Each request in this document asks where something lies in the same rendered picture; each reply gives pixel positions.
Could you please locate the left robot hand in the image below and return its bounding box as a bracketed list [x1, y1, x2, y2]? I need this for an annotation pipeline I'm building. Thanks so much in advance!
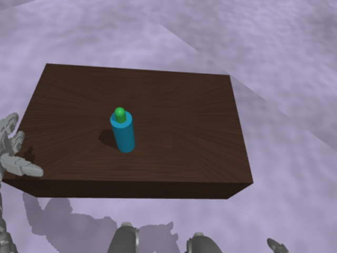
[0, 113, 44, 177]

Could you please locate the left robot arm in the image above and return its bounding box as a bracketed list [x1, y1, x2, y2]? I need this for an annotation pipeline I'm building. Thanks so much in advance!
[0, 166, 18, 253]

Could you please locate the bottle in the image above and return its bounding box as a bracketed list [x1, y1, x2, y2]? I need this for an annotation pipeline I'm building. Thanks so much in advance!
[110, 107, 135, 153]

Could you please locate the right robot hand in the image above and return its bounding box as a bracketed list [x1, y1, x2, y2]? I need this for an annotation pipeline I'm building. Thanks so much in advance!
[267, 238, 289, 253]

